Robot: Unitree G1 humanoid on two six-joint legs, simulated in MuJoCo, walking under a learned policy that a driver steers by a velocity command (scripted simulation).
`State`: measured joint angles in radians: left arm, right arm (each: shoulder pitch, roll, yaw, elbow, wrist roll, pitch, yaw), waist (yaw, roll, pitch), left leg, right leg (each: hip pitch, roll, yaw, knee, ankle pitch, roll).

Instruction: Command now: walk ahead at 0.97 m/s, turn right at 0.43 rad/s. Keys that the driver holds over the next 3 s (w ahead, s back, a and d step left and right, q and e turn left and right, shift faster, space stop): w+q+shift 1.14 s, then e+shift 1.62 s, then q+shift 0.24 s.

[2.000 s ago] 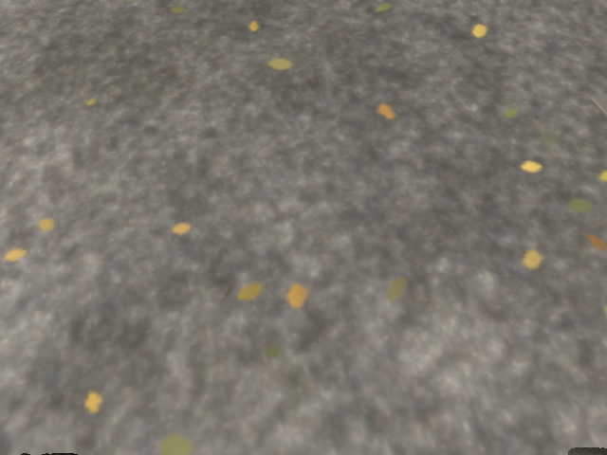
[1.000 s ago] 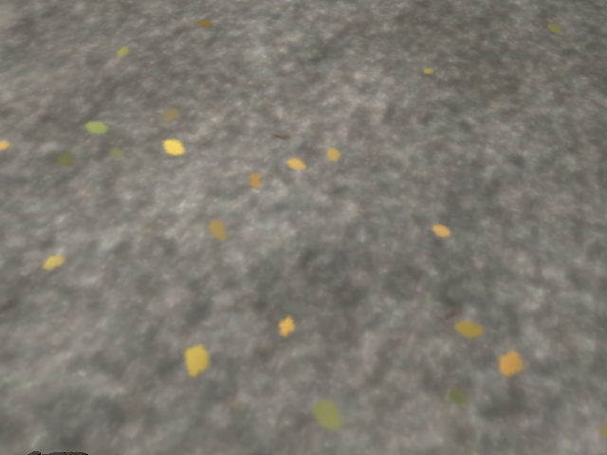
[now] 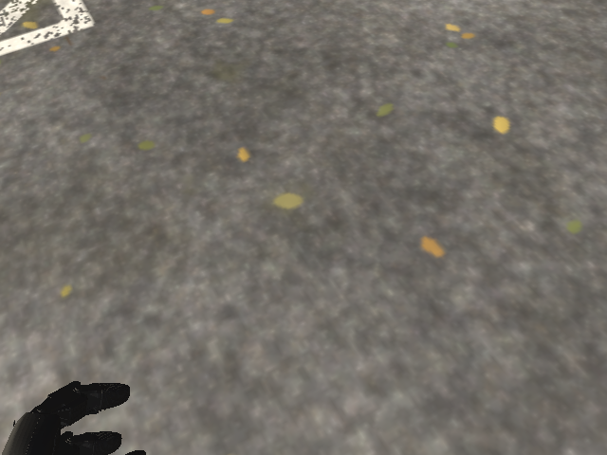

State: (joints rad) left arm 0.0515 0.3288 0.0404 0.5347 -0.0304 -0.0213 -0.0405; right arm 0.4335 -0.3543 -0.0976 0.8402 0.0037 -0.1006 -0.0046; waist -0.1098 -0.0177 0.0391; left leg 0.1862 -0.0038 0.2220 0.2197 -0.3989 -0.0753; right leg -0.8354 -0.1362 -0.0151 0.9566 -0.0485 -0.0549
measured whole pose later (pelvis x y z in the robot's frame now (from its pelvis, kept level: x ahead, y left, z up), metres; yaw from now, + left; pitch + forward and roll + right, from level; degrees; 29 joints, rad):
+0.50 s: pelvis +0.45 -0.02 +0.00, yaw +13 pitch -2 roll -3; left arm 0.41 0.26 0.06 0.81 0.02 -0.10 0.01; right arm 0.12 -0.29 -0.04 0.72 0.04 -0.04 0.06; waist 0.07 0.02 0.07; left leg -0.78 0.09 0.07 0.80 0.14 0.08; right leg 0.27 0.06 -0.30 0.19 -0.43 0.01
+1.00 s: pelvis +0.89 +0.12 +0.00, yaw +43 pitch +1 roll -2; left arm -0.06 0.26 0.03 0.50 -0.03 -0.15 0.00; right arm 0.42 -0.27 -0.07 0.76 0.05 -0.05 -0.02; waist -0.13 -0.03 0.03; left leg 0.03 -0.16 -0.36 0.53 -0.51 0.14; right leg -0.52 0.02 0.15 0.44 0.02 0.06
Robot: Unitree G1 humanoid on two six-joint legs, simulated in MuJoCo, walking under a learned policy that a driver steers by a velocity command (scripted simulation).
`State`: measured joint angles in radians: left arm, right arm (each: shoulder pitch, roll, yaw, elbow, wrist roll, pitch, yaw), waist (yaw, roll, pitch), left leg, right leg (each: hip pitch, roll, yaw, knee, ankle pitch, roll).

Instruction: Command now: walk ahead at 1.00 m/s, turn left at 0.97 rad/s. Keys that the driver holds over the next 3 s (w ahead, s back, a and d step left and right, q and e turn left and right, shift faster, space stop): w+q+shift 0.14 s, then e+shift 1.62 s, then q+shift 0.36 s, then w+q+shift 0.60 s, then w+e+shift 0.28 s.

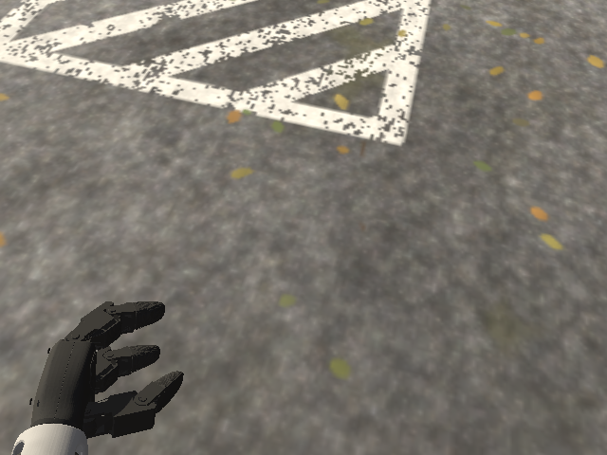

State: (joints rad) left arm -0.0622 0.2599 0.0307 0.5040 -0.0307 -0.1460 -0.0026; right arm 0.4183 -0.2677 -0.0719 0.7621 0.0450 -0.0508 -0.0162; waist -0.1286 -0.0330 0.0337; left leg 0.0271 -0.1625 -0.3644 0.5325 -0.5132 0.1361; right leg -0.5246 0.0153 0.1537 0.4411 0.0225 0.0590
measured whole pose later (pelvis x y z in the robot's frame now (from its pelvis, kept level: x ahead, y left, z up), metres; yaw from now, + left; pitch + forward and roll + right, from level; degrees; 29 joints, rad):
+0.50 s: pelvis +0.33 +0.02 +0.00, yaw +5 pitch +2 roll -2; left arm 0.41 0.31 0.05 0.79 -0.03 -0.05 0.01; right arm -0.04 -0.25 0.00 0.58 -0.04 -0.06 0.02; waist 0.11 0.00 0.07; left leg -0.50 0.02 -0.01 0.58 -0.12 0.05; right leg -0.29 0.01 0.09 1.08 -0.60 0.07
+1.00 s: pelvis +0.41 -0.01 +0.02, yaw -21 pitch +2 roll +3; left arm 0.22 0.34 0.08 0.58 0.00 0.04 0.02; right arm 0.04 -0.33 -0.09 0.74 -0.01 0.01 -0.02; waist 0.01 0.01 0.07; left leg -0.56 -0.01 -0.03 1.08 -0.40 -0.05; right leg -0.37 0.02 0.06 0.53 -0.20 -0.05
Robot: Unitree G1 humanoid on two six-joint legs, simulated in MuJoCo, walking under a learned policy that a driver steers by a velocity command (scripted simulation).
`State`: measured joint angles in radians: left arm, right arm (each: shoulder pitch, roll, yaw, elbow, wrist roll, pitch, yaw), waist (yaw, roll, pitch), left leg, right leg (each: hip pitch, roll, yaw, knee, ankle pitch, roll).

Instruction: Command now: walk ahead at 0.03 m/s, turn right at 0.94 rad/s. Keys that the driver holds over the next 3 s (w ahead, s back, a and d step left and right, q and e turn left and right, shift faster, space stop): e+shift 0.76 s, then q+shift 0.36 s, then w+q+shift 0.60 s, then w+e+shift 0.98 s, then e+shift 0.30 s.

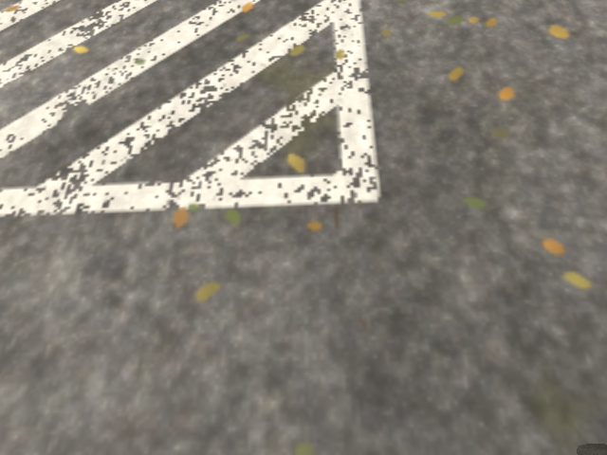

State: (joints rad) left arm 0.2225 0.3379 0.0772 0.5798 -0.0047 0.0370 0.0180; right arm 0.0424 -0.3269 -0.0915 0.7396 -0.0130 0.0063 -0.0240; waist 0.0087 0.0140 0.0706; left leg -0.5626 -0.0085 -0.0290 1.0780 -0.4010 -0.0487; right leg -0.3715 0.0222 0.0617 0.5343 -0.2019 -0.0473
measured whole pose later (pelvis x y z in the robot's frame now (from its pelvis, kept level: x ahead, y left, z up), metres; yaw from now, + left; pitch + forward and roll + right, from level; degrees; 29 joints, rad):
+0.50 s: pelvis +0.03 +0.05 +0.01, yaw -29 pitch +2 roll +1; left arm 0.22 0.37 0.10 0.56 -0.03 0.08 0.01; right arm 0.11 -0.27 -0.07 0.72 -0.02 0.01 -0.05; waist -0.01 -0.05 0.07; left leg -0.23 0.02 0.11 0.40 -0.20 0.02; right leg -0.57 -0.06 0.04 1.10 -0.35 0.11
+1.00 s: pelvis +0.02 -0.02 +0.00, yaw -45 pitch +1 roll +0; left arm 0.10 0.24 0.02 0.62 0.03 0.01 0.02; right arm 0.17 -0.31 -0.07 0.77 0.01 0.04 0.00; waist -0.03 0.04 0.05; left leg -0.45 0.07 0.01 0.85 -0.32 -0.08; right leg -0.23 0.04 -0.02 0.46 -0.24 -0.05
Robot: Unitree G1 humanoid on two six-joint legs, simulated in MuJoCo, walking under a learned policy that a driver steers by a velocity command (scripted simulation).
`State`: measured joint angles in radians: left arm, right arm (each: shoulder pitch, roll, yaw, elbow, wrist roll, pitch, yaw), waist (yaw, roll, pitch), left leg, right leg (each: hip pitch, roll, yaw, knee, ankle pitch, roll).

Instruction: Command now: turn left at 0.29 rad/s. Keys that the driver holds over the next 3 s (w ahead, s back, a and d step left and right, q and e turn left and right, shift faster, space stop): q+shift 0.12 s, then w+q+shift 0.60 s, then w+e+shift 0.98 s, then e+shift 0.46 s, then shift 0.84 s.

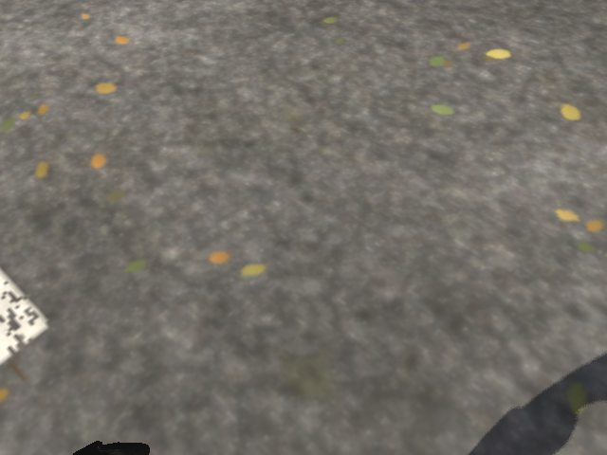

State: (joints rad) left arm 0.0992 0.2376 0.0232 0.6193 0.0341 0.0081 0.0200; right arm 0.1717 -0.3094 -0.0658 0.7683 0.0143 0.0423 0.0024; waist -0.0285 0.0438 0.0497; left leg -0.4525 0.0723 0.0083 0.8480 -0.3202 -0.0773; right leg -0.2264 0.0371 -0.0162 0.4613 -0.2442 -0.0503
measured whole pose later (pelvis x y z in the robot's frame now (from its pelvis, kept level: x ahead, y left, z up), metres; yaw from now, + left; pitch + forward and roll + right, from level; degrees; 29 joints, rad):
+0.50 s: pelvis +0.14 +0.09 +0.00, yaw +24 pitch +3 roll -4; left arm 0.01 0.31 0.08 0.64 -0.01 -0.12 -0.05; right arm 0.55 -0.24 -0.03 0.75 0.03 -0.04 -0.03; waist -0.08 -0.03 0.00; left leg 0.03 -0.01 -0.17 0.30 -0.38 0.08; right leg -0.67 -0.01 0.07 0.72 -0.05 0.06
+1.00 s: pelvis +0.48 +0.31 -0.02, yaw +38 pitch +2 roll -3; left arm 0.57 0.32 0.08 0.86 -0.03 -0.09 -0.01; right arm -0.01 -0.29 0.01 0.52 0.02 -0.10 0.05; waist 0.14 0.01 0.01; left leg -0.64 0.09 -0.06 0.72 -0.17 0.02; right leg 0.09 -0.03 0.03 0.30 -0.42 0.03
